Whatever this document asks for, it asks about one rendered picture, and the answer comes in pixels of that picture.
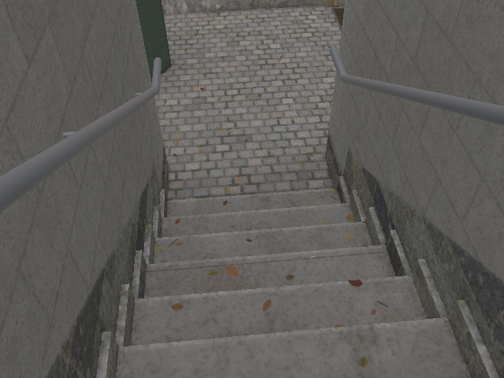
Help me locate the stairs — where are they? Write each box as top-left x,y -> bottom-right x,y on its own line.
116,188 -> 472,378

